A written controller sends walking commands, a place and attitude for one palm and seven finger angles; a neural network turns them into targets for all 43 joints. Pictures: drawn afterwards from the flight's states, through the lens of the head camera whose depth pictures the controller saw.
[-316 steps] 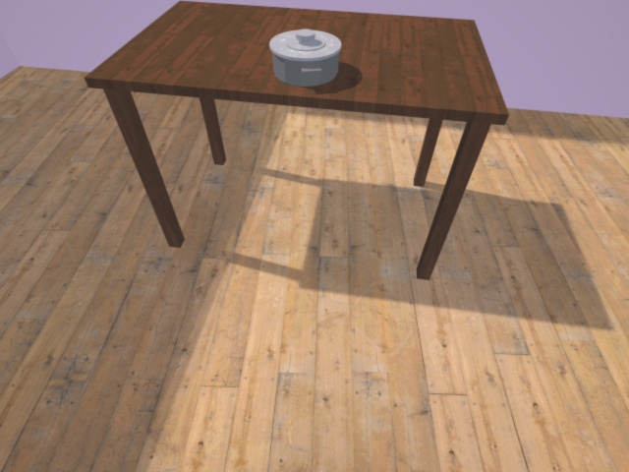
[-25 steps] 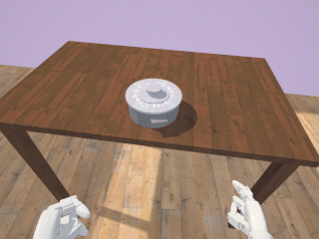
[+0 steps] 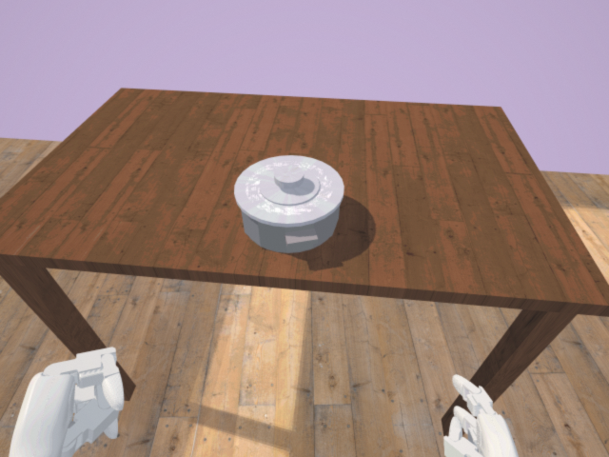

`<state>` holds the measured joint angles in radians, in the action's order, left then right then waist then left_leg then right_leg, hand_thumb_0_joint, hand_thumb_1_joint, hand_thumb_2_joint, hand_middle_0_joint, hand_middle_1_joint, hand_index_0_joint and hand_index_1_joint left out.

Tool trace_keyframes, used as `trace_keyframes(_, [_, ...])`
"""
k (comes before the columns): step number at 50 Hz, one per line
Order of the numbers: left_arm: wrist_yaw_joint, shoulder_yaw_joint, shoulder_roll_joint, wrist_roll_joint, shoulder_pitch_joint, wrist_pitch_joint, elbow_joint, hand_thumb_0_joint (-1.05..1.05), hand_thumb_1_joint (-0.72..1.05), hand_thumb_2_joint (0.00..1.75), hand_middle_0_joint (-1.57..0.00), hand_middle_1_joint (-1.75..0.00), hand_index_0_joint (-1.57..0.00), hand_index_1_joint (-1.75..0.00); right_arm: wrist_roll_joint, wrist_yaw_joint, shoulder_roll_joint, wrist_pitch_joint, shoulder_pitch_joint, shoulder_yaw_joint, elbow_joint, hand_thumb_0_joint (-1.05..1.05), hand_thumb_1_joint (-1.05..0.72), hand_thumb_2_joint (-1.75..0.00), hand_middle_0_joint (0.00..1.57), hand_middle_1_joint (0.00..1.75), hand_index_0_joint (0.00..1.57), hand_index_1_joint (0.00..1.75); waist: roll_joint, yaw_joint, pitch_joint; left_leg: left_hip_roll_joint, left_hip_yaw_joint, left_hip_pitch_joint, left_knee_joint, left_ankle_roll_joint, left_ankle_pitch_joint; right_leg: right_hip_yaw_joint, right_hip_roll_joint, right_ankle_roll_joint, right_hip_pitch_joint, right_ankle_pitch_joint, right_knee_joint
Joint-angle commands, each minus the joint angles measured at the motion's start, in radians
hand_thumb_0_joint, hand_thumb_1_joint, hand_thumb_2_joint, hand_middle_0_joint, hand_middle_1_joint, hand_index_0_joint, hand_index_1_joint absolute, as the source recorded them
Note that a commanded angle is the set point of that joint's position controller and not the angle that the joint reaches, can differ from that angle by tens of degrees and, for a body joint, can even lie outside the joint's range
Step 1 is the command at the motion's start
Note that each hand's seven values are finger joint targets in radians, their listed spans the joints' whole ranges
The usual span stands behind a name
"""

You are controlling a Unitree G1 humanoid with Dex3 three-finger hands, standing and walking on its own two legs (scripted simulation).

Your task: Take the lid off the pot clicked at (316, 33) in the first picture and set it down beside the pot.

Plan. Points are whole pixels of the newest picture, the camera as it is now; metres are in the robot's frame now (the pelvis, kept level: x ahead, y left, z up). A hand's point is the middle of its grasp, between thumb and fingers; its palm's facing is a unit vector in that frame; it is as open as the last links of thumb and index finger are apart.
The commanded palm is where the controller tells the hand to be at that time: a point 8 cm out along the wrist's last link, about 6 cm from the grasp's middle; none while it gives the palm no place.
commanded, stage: raise the hand higher, near the body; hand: left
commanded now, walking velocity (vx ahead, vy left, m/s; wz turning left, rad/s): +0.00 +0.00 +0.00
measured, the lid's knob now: (289, 176) +0.55 +0.10 +0.09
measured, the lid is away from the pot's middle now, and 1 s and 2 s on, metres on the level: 0.00 0.00 0.00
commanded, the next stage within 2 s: reach forward and open the fingers in 0.42 s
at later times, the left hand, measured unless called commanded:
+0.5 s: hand (122, 350) +0.18 +0.21 +0.13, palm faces +0.36 -0.84 -0.41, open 3.1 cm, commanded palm +0.13 +0.25 +0.15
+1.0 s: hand (103, 339) +0.19 +0.25 +0.12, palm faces -0.19 -0.05 -0.98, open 3.9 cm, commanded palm +0.19 +0.24 +0.18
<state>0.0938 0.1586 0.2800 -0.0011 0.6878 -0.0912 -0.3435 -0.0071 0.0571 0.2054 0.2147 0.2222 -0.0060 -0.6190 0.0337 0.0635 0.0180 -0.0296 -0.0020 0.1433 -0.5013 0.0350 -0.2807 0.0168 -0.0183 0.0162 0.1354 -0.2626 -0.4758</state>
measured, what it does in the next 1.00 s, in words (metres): stands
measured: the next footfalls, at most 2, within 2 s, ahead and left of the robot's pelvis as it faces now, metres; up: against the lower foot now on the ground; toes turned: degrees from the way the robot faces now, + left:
none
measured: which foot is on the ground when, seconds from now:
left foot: down 0.00-1.00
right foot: down 0.00-1.00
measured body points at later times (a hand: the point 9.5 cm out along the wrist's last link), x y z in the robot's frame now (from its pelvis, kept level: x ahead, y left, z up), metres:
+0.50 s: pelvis +0.01 -0.02 +0.00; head +0.00 -0.04 +0.45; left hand +0.15 +0.26 +0.16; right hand +0.21 -0.23 -0.07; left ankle +0.00 +0.09 -0.74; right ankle +0.00 -0.13 -0.74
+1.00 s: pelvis +0.00 -0.02 +0.00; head +0.00 -0.07 +0.45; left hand +0.20 +0.25 +0.17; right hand +0.23 -0.24 -0.09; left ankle +0.00 +0.09 -0.74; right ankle +0.00 -0.13 -0.74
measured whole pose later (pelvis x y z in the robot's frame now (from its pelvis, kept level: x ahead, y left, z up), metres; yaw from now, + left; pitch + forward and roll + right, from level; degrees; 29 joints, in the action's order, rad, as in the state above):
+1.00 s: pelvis +0.00 -0.02 +0.00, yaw +1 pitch -1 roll +0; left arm -0.23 0.11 0.68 0.72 0.37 0.07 -0.38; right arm -0.04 0.02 0.30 -0.05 0.11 0.00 -0.56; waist 0.14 0.08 -0.02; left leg -0.02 0.03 0.21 -0.48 0.02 -0.26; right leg 0.05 -0.01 0.00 0.19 -0.25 -0.46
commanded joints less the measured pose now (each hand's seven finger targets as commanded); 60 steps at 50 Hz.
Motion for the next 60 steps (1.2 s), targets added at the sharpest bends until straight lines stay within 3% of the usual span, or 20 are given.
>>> trace_keyframes(1, [0.019, 0.121, 0.139, -0.007, 0.001, -0.073, -0.229, 0.00, 0.90, 0.90, -1.30, -1.50, -1.30, -1.50, -0.006, 0.007, 0.091, 0.054, -0.143, 0.040, 0.177, 0.00, -0.90, -0.90, 0.20, 0.30, 0.20, 0.30, 0.026, 0.008, -0.014, 0.045, 0.029, 0.017, 0.112, -0.019, 0.184, 0.031, 0.013, -0.036, 0.028, 0.100, 0.080])
trace_keyframes(2, [0.019, 0.130, 0.141, -0.010, -0.008, -0.072, -0.215, 0.00, 0.90, 0.90, -1.30, -1.50, -1.30, -1.50, -0.004, 0.010, 0.091, 0.048, -0.144, 0.041, 0.173, 0.00, -0.90, -0.90, 0.20, 0.30, 0.20, 0.30, 0.000, 0.006, -0.009, 0.046, 0.026, 0.013, 0.109, -0.017, 0.181, 0.029, 0.014, -0.034, 0.035, 0.098, 0.088])
trace_keyframes(7, [0.017, 0.133, 0.145, -0.015, -0.044, -0.083, -0.268, 0.00, 0.90, 0.90, -1.30, -1.50, -1.30, -1.50, -0.004, 0.008, 0.088, 0.046, -0.143, 0.035, 0.177, 0.00, -0.90, -0.90, 0.20, 0.30, 0.20, 0.30, 0.053, 0.004, -0.026, 0.041, 0.019, -0.018, 0.102, -0.014, 0.206, 0.024, 0.010, -0.034, 0.030, 0.120, 0.098])
trace_keyframes(9, [0.018, 0.169, 0.167, -0.019, -0.027, -0.079, -0.251, 0.00, 0.90, 0.90, -1.30, -1.50, -1.30, -1.50, -0.004, 0.008, 0.088, 0.039, -0.153, 0.040, 0.171, 0.00, -0.90, -0.90, 0.20, 0.30, 0.20, 0.30, 0.004, 0.009, -0.028, 0.041, 0.015, -0.019, 0.095, -0.012, 0.226, 0.023, 0.015, -0.032, 0.026, 0.144, 0.105])
trace_keyframes(13, [0.014, 0.154, 0.162, -0.022, -0.090, -0.086, -0.296, 0.00, 0.90, 0.90, -1.30, -1.50, -1.30, -1.50, -0.002, 0.009, 0.089, 0.032, -0.154, 0.033, 0.175, 0.00, -0.90, -0.90, 0.20, 0.30, 0.20, 0.30, 0.043, 0.003, -0.041, 0.037, 0.007, -0.041, 0.092, -0.009, 0.241, 0.020, 0.007, -0.029, 0.023, 0.163, 0.111])
trace_keyframes(18, [0.015, 0.173, 0.170, -0.029, -0.113, -0.086, -0.277, 0.00, 0.90, 0.90, -1.30, -1.50, -1.30, -1.50, -0.002, 0.011, 0.088, 0.022, -0.162, 0.032, 0.169, 0.00, -0.90, -0.90, 0.20, 0.30, 0.20, 0.30, -0.016, 0.004, -0.028, 0.037, 0.004, -0.042, 0.095, -0.004, 0.238, 0.021, 0.005, -0.025, 0.023, 0.167, 0.119])
trace_keyframes(26, [0.016, 0.194, 0.186, -0.037, -0.168, -0.105, -0.328, 0.00, 0.90, 0.90, -1.30, -1.50, -1.30, -1.50, -0.002, 0.010, 0.090, 0.021, -0.166, 0.030, 0.169, 0.00, -0.90, -0.90, 0.20, 0.30, 0.20, 0.30, 0.005, 0.006, -0.054, 0.036, -0.002, -0.065, 0.093, -0.002, 0.245, 0.015, -0.001, -0.023, 0.009, 0.178, 0.128])
trace_keyframes(27, [0.059, 0.150, 0.397, 0.386, -0.190, -0.018, -0.370, 0.00, 0.87, 0.92, -1.29, -1.46, -1.29, -1.46, 0.023, -0.006, 0.172, -0.035, -0.189, 0.020, 0.191, 0.00, -0.90, -0.90, 0.20, 0.30, 0.20, 0.30, 0.075, 0.015, -0.060, 0.012, -0.023, 0.071, 0.061, -0.003, 0.262, -0.010, 0.022, -0.024, 0.095, 0.192, 0.050])
trace_keyframes(28, [0.083, 0.139, 0.307, 0.398, -0.177, 0.034, -0.401, 0.00, 0.84, 0.94, -1.28, -1.43, -1.28, -1.43, 0.019, -0.021, 0.128, -0.074, -0.196, 0.024, 0.225, 0.00, -0.90, -0.90, 0.20, 0.30, 0.20, 0.30, 0.109, 0.024, -0.062, 0.015, -0.026, 0.096, 0.062, -0.010, 0.269, 0.030, 0.010, -0.038, 0.080, 0.179, 0.029])
trace_keyframes(29, [0.097, 0.145, 0.350, 0.501, -0.156, 0.080, -0.380, 0.00, 0.80, 0.96, -1.27, -1.39, -1.27, -1.39, 0.007, -0.031, 0.133, -0.104, -0.212, 0.028, 0.224, 0.00, -0.90, -0.90, 0.20, 0.30, 0.20, 0.30, 0.125, 0.039, -0.054, 0.017, -0.029, 0.103, 0.060, -0.018, 0.251, -0.008, 0.024, -0.048, 0.080, 0.156, 0.032])
trace_keyframes(30, [0.098, 0.149, 0.364, 0.577, -0.117, 0.119, -0.370, 0.00, 0.77, 0.98, -1.26, -1.36, -1.26, -1.36, 0.012, -0.042, 0.139, -0.136, -0.210, 0.030, 0.231, 0.00, -0.90, -0.90, 0.20, 0.30, 0.20, 0.30, 0.089, 0.045, -0.107, 0.018, -0.034, 0.111, 0.051, -0.017, 0.248, -0.005, 0.026, -0.051, 0.070, 0.141, 0.017])
trace_keyframes(33, [0.063, 0.166, 0.479, 0.741, -0.174, 0.201, -0.326, 0.00, 0.67, 1.05, -1.23, -1.25, -1.23, -1.25, 0.002, -0.046, 0.163, -0.214, -0.261, 0.028, 0.248, 0.00, -0.90, -0.90, 0.20, 0.30, 0.20, 0.30, 0.011, 0.045, -0.149, 0.010, -0.020, 0.108, 0.039, -0.009, 0.223, -0.046, 0.017, -0.048, 0.054, 0.140, 0.027])
trace_keyframes(36, [-0.022, 0.142, 0.516, 0.782, -0.201, 0.235, -0.304, 0.00, 0.58, 1.11, -1.20, -1.15, -1.20, -1.15, -0.020, -0.046, 0.166, -0.234, -0.279, 0.031, 0.247, 0.00, -0.90, -0.90, 0.20, 0.30, 0.20, 0.30, 0.038, 0.032, -0.210, 0.014, -0.005, 0.064, 0.037, -0.002, 0.276, -0.035, 0.006, -0.035, 0.015, 0.214, 0.026])
trace_keyframes(39, [-0.128, 0.096, 0.505, 0.742, -0.233, 0.235, -0.257, 0.00, 0.48, 1.17, -1.17, -1.04, -1.17, -1.04, -0.040, -0.047, 0.166, -0.230, -0.294, 0.033, 0.249, 0.00, -0.90, -0.90, 0.20, 0.30, 0.20, 0.30, -0.021, 0.007, -0.171, 0.012, 0.005, 0.045, 0.036, 0.008, 0.292, -0.025, 0.011, -0.020, 0.033, 0.269, 0.046])
trace_keyframes(41, [-0.184, 0.126, 0.577, 0.729, -0.301, 0.212, -0.233, 0.00, 0.42, 1.22, -1.15, -0.97, -1.15, -0.97, -0.034, -0.035, 0.178, -0.228, -0.256, 0.037, 0.232, 0.00, -0.90, -0.90, 0.20, 0.30, 0.20, 0.30, -0.052, 0.001, -0.170, 0.006, 0.007, 0.046, 0.043, 0.016, 0.302, -0.011, 0.002, -0.006, 0.019, 0.296, 0.055])
trace_keyframes(46, [-0.285, 0.143, 0.644, 0.733, -0.446, 0.163, -0.199, 0.00, 0.26, 1.29, -1.09, -0.79, -1.09, -0.79, -0.032, -0.030, 0.173, -0.215, -0.239, 0.030, 0.221, 0.00, -0.90, -0.90, 0.20, 0.30, 0.20, 0.30, 0.006, -0.004, -0.160, -0.003, 0.023, 0.009, 0.056, 0.018, 0.344, 0.010, 0.005, -0.004, 0.026, 0.301, 0.075])
trace_keyframes(51, [-0.316, 0.124, 0.613, 0.715, -0.538, 0.123, -0.146, 0.00, 0.12, 1.33, -1.03, -0.61, -1.03, -0.61, -0.035, -0.046, 0.171, -0.217, -0.224, 0.032, 0.229, 0.00, -0.90, -0.90, 0.20, 0.30, 0.20, 0.30, 0.000, -0.005, -0.146, -0.006, 0.023, -0.001, 0.082, 0.012, 0.304, 0.030, 0.014, -0.009, 0.036, 0.229, 0.097])
trace_keyframes(54, [-0.312, 0.105, 0.610, 0.730, -0.624, 0.119, -0.153, 0.00, 0.03, 1.36, -0.99, -0.51, -0.99, -0.51, -0.040, -0.053, 0.169, -0.204, -0.249, 0.032, 0.243, 0.00, -0.90, -0.90, 0.20, 0.30, 0.20, 0.30, 0.062, -0.004, -0.148, -0.007, 0.031, -0.018, 0.087, 0.008, 0.259, 0.022, 0.026, -0.022, 0.056, 0.168, 0.098])
trace_keyframes(55, [-0.315, 0.088, 0.620, 0.741, -0.681, 0.113, -0.161, 0.00, 0.01, 1.37, -0.98, -0.47, -0.98, -0.47, -0.034, -0.053, 0.168, -0.206, -0.235, 0.028, 0.236, 0.00, -0.90, -0.90, 0.20, 0.30, 0.20, 0.30, 0.068, -0.002, -0.197, -0.008, 0.032, -0.021, 0.105, 0.006, 0.257, 0.031, 0.017, -0.020, 0.026, 0.147, 0.097])
trace_keyframes(60, [-0.316, 0.090, 0.640, 0.768, -0.763, 0.137, -0.061, 0.00, -0.14, 1.42, -0.92, -0.29, -0.92, -0.29, -0.035, -0.061, 0.169, -0.212, -0.245, 0.021, 0.225, 0.00, -0.90, -0.90, 0.20, 0.30, 0.20, 0.30, 0.050, 0.004, -0.185, -0.004, 0.037, -0.002, 0.131, 0.001, 0.218, 0.033, 0.023, -0.030, 0.020, 0.099, 0.096])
